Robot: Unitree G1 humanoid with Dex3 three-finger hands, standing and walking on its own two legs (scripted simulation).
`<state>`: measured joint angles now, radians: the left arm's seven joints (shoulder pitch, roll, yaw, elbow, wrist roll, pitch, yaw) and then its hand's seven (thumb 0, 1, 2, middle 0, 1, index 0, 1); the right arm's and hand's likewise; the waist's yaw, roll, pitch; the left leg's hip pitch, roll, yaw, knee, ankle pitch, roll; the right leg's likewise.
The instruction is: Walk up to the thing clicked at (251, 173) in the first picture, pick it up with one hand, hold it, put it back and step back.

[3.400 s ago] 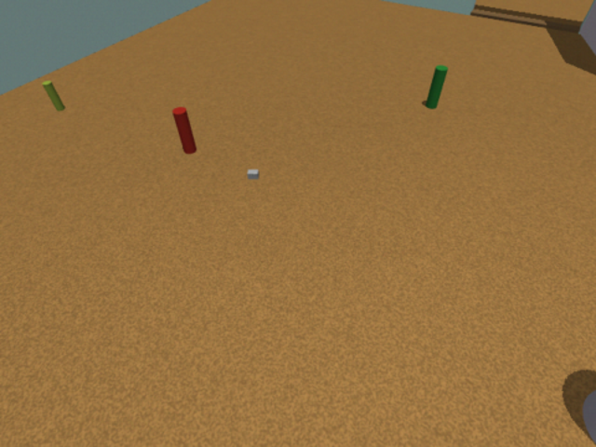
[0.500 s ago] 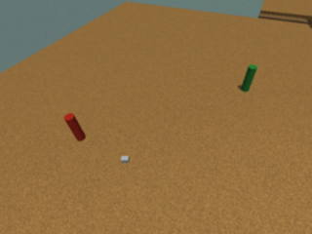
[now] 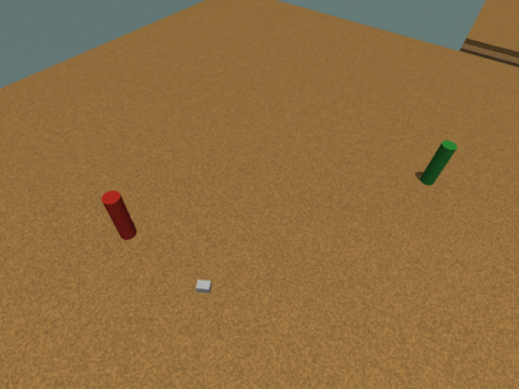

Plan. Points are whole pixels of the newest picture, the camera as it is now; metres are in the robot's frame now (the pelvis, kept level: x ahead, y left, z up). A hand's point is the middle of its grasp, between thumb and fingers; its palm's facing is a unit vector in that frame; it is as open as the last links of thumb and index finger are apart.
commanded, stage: walk up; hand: left
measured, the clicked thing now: (203, 286) +0.61 +0.22 -0.74
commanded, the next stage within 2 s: none
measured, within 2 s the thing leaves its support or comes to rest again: neither
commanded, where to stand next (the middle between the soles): +0.23 -0.01 m, yaw -1 degrees
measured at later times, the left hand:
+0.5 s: hand (123, 369) +0.19 +0.24 -0.11, palm faces -0.03 -0.90 -0.44, open 7.4 cm
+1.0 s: hand (126, 361) +0.21 +0.25 -0.15, palm faces -0.01 -0.95 -0.32, open 7.4 cm
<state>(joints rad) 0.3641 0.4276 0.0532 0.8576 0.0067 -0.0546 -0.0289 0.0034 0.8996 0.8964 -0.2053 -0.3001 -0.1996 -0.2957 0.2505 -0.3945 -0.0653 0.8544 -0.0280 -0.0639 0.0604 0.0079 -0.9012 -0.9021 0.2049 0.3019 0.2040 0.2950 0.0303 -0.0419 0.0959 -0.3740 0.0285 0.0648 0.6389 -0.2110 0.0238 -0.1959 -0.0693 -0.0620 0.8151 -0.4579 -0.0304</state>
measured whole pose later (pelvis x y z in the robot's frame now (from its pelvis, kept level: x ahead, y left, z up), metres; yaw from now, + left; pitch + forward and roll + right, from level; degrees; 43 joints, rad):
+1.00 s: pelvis +0.14 +0.00 +0.01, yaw +0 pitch -4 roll -1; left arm 0.18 0.38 0.01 1.03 0.00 -0.02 -0.01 0.00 0.90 0.90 -0.20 -0.30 -0.20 -0.30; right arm 0.15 -0.35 -0.01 1.02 -0.01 0.00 0.02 0.01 -0.90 -0.90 0.21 0.30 0.21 0.30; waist 0.01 -0.02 0.07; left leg -0.29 0.04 0.00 0.60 -0.24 0.00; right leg -0.24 -0.02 -0.03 0.55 -0.24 0.02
